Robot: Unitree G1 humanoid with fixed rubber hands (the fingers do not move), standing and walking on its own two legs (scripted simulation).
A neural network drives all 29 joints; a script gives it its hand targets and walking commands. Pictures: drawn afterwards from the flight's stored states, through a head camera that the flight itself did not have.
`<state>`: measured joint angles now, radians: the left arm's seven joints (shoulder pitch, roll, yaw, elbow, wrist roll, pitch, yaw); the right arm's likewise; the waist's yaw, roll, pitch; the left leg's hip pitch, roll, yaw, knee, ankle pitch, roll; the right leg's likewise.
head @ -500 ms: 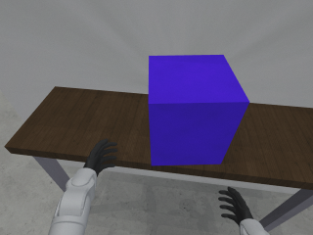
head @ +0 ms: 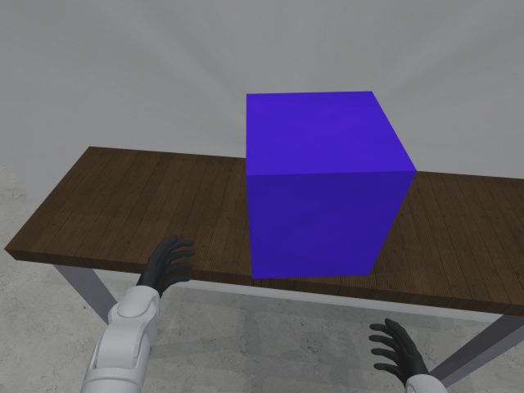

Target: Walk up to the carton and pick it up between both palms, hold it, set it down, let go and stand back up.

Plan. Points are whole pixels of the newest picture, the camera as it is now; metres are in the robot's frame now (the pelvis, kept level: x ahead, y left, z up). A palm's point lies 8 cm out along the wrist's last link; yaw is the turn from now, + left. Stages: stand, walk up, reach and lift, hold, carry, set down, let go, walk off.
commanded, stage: set down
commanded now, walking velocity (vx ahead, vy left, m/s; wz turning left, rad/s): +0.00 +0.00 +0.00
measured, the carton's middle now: (310, 187) +0.41 -0.03 +0.09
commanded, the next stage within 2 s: none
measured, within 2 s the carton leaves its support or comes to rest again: neither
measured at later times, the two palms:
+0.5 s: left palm (151, 285) +0.24 +0.20 +0.03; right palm (417, 382) +0.17 -0.20 -0.06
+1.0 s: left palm (150, 285) +0.24 +0.21 +0.03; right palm (417, 380) +0.17 -0.20 -0.06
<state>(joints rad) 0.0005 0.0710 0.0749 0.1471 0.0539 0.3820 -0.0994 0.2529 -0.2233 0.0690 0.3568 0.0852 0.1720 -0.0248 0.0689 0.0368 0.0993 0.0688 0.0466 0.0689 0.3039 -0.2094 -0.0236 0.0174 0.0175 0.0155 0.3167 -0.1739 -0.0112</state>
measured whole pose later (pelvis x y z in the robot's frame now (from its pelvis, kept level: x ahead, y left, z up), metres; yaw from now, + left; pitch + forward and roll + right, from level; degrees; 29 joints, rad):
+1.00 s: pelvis +0.00 +0.00 +0.00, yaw +0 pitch -10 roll +0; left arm 0.01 0.09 0.09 0.17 0.05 0.37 -0.10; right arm 0.27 -0.23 0.08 0.37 0.09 0.17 -0.04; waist 0.07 0.03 0.09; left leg 0.09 0.05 0.08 0.30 -0.21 -0.02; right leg 0.03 0.02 0.02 0.31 -0.17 -0.01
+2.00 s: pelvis +0.00 +0.00 +0.00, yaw -1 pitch -10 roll +0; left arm 0.00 0.10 0.08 0.19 0.04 0.36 -0.09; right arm 0.26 -0.24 0.07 0.40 0.08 0.15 -0.03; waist 0.06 0.04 0.09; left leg 0.08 0.05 0.08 0.30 -0.20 -0.02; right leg 0.02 0.02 0.01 0.31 -0.17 -0.01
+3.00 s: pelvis -0.01 +0.00 +0.00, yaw +0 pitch -10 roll +0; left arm 0.00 0.11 0.09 0.21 0.04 0.36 -0.10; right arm 0.25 -0.23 0.06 0.41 0.06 0.17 -0.03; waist 0.06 0.04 0.09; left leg 0.07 0.04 0.08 0.30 -0.20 -0.02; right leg 0.01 0.01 0.00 0.32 -0.16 -0.01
